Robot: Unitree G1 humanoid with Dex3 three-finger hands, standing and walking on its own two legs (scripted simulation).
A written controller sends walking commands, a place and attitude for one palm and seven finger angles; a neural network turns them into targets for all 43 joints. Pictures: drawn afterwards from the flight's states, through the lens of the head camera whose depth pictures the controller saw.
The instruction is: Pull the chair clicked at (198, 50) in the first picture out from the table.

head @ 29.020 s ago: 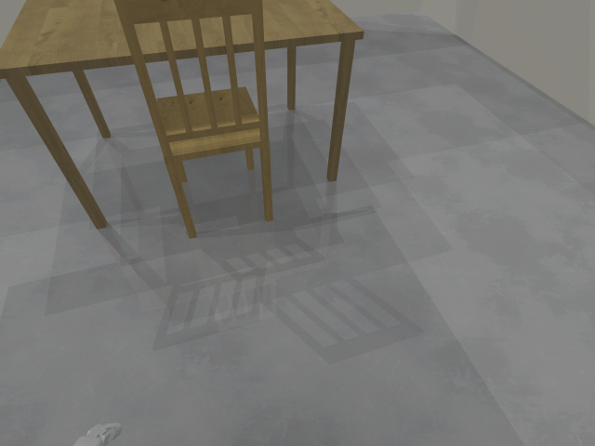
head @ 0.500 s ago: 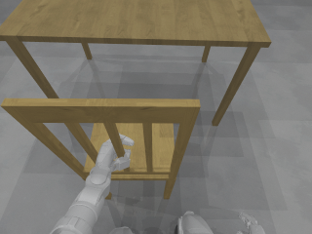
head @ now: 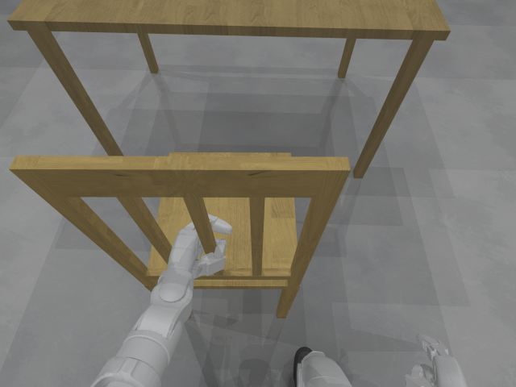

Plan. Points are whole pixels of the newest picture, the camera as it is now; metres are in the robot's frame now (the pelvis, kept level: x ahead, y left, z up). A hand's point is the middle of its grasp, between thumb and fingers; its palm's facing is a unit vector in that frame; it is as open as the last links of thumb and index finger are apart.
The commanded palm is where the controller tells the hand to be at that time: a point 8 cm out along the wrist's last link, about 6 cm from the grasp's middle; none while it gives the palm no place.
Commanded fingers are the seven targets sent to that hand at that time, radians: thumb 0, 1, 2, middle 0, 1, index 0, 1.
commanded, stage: step backward, pulling the chair out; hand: left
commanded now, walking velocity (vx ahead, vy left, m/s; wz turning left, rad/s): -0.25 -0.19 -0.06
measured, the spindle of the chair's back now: (208, 242) +0.35 +0.09 -0.06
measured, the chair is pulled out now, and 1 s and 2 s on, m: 0.46 0.57 0.57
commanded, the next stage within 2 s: stop walking, hand still on the chair in 0.10 s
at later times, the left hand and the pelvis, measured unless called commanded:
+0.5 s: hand (200, 312) +0.23 +0.09 -0.06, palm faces -0.16 -0.98 -0.13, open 5.1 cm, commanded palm +0.23 +0.15 -0.05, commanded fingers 0.00 0.90 0.90 -0.50 -1.45 -0.50 -1.45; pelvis -0.08 +0.02 +0.01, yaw -4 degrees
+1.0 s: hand (198, 316) +0.22 +0.09 -0.06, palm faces -0.13 -0.98 -0.16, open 5.3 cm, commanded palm +0.22 +0.15 -0.05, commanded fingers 0.00 0.90 0.90 -0.50 -1.45 -0.50 -1.45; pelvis -0.05 +0.01 +0.01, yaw -4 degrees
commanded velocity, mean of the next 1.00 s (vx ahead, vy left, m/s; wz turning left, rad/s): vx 0.02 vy -0.04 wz -0.01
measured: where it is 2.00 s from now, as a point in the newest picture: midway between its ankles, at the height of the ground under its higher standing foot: outside the picture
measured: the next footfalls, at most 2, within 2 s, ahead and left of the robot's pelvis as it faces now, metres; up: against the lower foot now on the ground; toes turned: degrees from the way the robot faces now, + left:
right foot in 0.20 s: +0.01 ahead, -0.12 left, +0.00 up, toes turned -6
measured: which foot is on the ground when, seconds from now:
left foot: down 0.00-1.00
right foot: down 0.00-0.00, up 0.02-0.18, down 0.20-1.00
